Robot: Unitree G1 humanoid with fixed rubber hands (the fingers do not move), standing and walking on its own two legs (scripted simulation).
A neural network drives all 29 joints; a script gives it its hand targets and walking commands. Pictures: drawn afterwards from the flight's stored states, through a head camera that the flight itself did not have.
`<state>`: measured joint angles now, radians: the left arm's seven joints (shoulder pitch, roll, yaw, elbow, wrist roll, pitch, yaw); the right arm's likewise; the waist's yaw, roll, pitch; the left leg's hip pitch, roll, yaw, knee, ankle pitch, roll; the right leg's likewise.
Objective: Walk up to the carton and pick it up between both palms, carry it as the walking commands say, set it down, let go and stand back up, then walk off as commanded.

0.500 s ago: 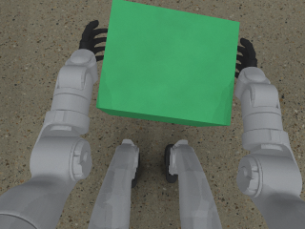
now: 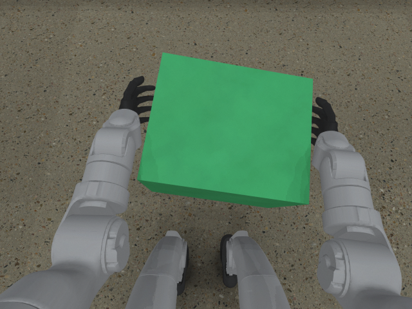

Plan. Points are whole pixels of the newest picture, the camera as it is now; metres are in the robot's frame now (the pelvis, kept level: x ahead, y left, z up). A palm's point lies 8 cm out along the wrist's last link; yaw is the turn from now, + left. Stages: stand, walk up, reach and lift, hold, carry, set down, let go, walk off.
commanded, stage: reach and lift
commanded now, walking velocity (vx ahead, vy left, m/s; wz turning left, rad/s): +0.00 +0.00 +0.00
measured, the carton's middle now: (223, 141) +0.43 -0.03 -0.06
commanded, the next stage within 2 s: hold in 2.00 s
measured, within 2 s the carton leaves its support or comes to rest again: neither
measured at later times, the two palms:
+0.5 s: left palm (121, 92) +0.43 +0.15 +0.10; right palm (359, 124) +0.38 -0.23 +0.10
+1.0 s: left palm (106, 95) +0.41 +0.16 +0.11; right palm (351, 108) +0.40 -0.21 +0.12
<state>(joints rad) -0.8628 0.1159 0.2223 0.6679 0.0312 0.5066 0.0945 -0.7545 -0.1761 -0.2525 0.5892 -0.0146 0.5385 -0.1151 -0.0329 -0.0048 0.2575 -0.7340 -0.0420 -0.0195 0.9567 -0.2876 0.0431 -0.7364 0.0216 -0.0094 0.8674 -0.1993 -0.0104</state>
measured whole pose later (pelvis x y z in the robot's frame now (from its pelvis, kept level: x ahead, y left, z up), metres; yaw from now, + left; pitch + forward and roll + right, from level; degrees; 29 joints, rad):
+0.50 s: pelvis +0.07 +0.01 +0.05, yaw +0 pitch +2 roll -2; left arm -0.55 -0.01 0.23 0.63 0.16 0.60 0.06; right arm -0.45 -0.07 -0.31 0.54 -0.14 0.64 -0.04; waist -0.06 0.00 -0.11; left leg -0.42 -0.04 -0.02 0.65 -0.26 0.05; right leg -0.42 0.02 0.01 0.56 -0.17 -0.01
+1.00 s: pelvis +0.08 +0.00 +0.06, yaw +0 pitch -2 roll -1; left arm -0.52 -0.04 0.33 0.63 0.20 0.64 0.05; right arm -0.50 -0.06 -0.31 0.62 -0.18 0.68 -0.03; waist -0.01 0.00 -0.10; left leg -0.30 -0.04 -0.02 0.59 -0.26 0.05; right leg -0.31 0.02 0.01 0.53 -0.19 -0.01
